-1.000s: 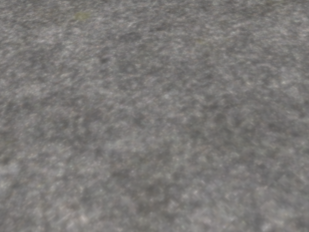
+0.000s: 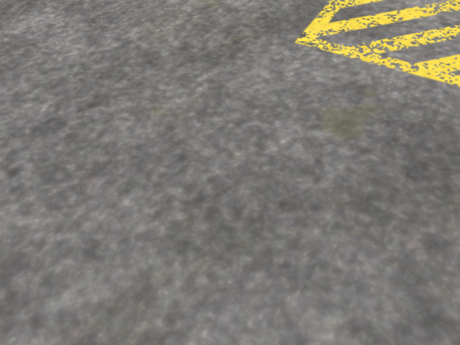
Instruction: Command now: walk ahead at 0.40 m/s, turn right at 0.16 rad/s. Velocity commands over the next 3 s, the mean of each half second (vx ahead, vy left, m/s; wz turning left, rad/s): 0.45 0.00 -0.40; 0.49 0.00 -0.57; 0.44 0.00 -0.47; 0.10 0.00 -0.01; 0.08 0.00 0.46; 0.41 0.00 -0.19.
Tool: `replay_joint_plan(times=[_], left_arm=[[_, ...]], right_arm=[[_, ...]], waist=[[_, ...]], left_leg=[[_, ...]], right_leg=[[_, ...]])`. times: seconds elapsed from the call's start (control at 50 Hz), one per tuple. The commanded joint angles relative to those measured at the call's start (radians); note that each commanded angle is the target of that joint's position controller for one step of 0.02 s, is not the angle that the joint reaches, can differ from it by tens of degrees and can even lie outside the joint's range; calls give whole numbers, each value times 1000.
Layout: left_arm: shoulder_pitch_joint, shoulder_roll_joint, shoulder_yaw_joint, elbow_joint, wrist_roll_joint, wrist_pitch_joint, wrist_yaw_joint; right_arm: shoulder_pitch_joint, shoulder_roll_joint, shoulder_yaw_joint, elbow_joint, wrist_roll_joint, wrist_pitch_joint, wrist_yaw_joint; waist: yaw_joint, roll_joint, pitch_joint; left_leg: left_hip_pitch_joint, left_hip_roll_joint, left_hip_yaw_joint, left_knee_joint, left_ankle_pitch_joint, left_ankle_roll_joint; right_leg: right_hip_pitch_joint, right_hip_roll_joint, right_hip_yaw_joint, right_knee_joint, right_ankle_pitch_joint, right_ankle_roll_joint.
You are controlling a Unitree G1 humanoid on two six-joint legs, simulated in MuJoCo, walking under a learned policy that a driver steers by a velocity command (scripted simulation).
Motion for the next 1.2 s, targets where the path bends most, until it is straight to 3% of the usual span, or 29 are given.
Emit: replay_joint_plan(times=[0.02,0.12,0.16,0.18,0.2,0.22,0.24,0.28,0.32,0.42,0.5,0.58,0.62,0.66,0.68,0.7,0.72,0.74,0.76,0.78,0.8,0.84,0.88,1.0,1.1,1.14,1.16,1.18,1.2], left_arm=[[4,195,55,-39,-11,-15,2],[10,215,65,-17,-20,-2,2],[0,187,54,-16,-11,4,2],[-3,129,32,-33,5,4,1],[95,25,5,-71,-9,-10,7],[81,116,25,-54,-38,-20,10],[14,175,45,-63,-54,-19,6],[-54,156,46,-66,-33,-13,5],[-42,121,47,-56,-32,6,-2],[-115,76,38,-96,-20,27,-7],[-241,51,23,-137,-16,12,-36],[-348,49,18,-193,-20,9,-63],[-341,77,31,-210,-18,12,-70],[-221,135,62,-195,-18,22,-69],[-72,180,90,-160,-21,26,-59],[88,248,122,-120,-25,40,-38],[35,357,131,-131,-33,32,-30],[57,278,107,-168,-23,9,-39],[24,221,88,-153,-13,-8,-43],[-33,200,80,-151,-17,-16,-44],[-100,174,72,-161,-14,-18,-43],[-158,152,61,-180,3,-21,-34],[-150,164,62,-163,-6,-25,-23],[-70,202,71,-113,-15,-9,6],[-25,189,71,-78,-25,4,10],[-43,185,72,-78,-21,12,11],[-52,158,62,-82,-18,13,9],[-48,96,40,-96,-7,11,4],[81,28,18,-120,-28,4,5]], right_arm=[[-188,-36,6,-119,3,-30,12],[-149,-85,-3,-127,9,-53,23],[24,-132,-29,-81,7,-57,8],[188,-188,-47,-58,-7,-58,-4],[279,-285,-68,-37,-29,-50,-4],[265,-195,-44,-42,-25,-52,2],[196,-136,-25,-45,-17,-50,-2],[100,-73,-9,-46,-21,-46,-7],[58,-50,-5,-41,-31,-56,-13],[61,-80,-19,-8,-26,-69,-19],[79,-113,-25,6,-19,-54,-28],[139,-149,-36,34,1,-27,-31],[135,-175,-43,35,10,-12,-34],[125,-204,-52,28,19,6,-41],[108,-198,-48,21,24,11,-43],[122,-156,-30,8,6,5,-46],[220,-1,19,-50,-34,-17,-32],[128,-79,13,-65,-3,-56,-19],[24,-131,-1,-101,33,-76,-11],[10,-119,5,-106,25,-88,-14],[13,-117,3,-94,-2,-90,-20],[49,-126,-5,-83,-18,-69,-19],[49,-98,2,-81,-31,-50,-19],[-175,-38,29,-139,-24,-47,-11],[-212,-90,7,-160,-7,-64,4],[-140,-109,-8,-145,-5,-73,2],[-50,-127,-22,-124,-10,-77,-4],[85,-170,-37,-112,-28,-81,-12],[190,-257,-58,-87,-44,-70,-13]], waist=[[34,-133,105],[-17,-154,98],[-110,-141,-9],[-183,-71,-157],[-145,238,-304],[-156,221,-271],[-143,157,-142],[-103,72,-25],[-68,95,3],[-59,30,63],[-101,5,95],[-129,-9,124],[-99,16,89],[-16,52,-8],[71,38,-88],[140,-42,-175],[-8,-315,-240],[62,-202,-375],[75,-143,-226],[27,-67,-130],[-16,-33,-79],[-65,-63,-56],[-75,-54,-35],[10,-100,22],[11,-138,15],[-31,-171,4],[-79,-166,-41],[-137,-93,-170],[-98,201,-315]], left_leg=[[-40,-17,5,-119,41,-6],[110,-40,-10,-221,-32,42],[384,-68,19,-272,-47,83],[651,62,-104,-253,-83,137],[943,310,-553,-372,-361,266],[883,331,-717,-489,-534,279],[781,316,-567,-494,-534,243],[595,235,-339,-521,-304,210],[499,189,-192,-569,-161,197],[478,190,-12,-623,40,230],[503,170,119,-630,117,210],[624,203,177,-591,219,193],[682,209,209,-499,492,175],[704,201,233,-276,798,155],[625,174,253,-74,785,129],[393,133,249,218,499,87],[-53,-79,167,580,-480,26],[-159,-105,-76,694,-534,36],[-232,-56,-91,664,-427,58],[-201,-11,-86,567,-335,70],[-142,19,-85,479,-288,63],[-40,41,-89,405,-236,41],[-18,38,-62,325,-208,3],[70,-45,-31,-109,147,-39],[116,-66,-82,-235,95,1],[199,-71,-68,-258,5,35],[333,-67,-53,-293,6,63],[572,64,-168,-273,-33,123],[922,303,-606,-351,-238,284]], right_leg=[[-71,-243,166,-114,14,-169],[-55,-279,229,-36,86,-145],[-107,-207,181,168,296,-98],[-241,-139,129,447,216,-55],[-578,25,31,825,-227,24],[-684,4,137,988,-328,32],[-744,-47,133,1038,-252,23],[-705,-115,99,981,-110,20],[-625,-145,91,940,-34,23],[-703,-152,83,804,104,48],[-665,-139,1,561,266,39],[-670,-119,-56,427,243,1],[-606,-72,-101,399,163,-33],[-430,7,-150,402,63,-82],[-212,46,-152,343,107,-119],[95,-16,-10,319,106,-166],[386,-277,564,235,-71,-344],[430,-355,825,81,-206,-395],[334,-330,684,45,-141,-333],[187,-286,558,46,-35,-297],[62,-246,467,42,83,-272],[-71,-205,387,6,227,-267],[-153,-187,321,-11,326,-273],[-265,-92,219,4,185,-188],[-147,-149,354,120,104,-158],[-126,-155,393,188,144,-139],[-144,-113,371,277,190,-111],[-234,-55,306,521,118,-74],[-577,96,160,868,-284,6]])
Next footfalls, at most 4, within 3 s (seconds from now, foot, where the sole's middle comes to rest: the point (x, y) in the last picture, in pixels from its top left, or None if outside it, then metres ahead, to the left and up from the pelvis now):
0.18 left None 0.23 0.15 -0.79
0.70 right None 0.49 -0.15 -0.79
1.18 left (293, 249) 0.83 -0.10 -0.79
1.62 right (388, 257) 0.81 -0.40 -0.79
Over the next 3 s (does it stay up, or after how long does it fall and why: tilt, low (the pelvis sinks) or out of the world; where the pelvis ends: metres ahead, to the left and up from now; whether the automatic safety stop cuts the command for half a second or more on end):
stays up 1.07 -0.37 -0.03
